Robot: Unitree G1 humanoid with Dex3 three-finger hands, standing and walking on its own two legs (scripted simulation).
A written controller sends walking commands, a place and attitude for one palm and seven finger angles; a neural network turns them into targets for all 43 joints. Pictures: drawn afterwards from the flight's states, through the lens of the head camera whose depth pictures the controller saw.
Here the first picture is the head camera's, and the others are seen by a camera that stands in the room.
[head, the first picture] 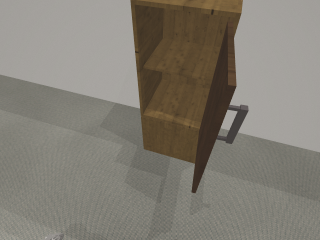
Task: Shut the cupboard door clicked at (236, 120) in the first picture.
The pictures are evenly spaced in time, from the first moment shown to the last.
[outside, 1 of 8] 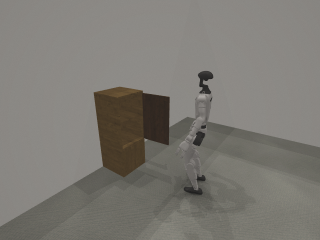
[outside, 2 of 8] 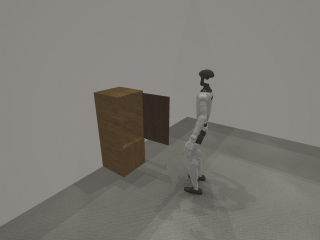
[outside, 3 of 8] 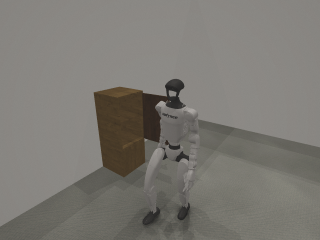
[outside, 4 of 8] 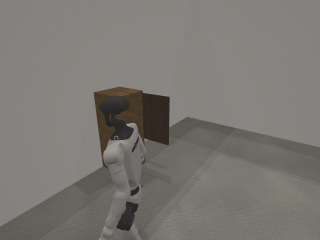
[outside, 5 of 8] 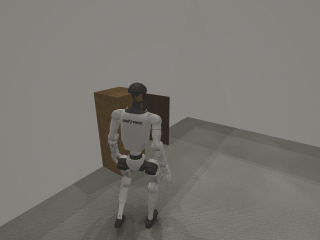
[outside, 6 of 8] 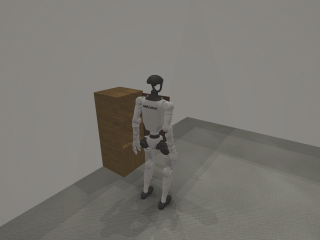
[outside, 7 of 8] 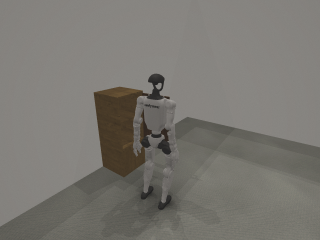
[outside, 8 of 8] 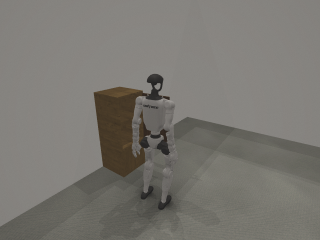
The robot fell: no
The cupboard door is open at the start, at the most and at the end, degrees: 95 95 95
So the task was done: no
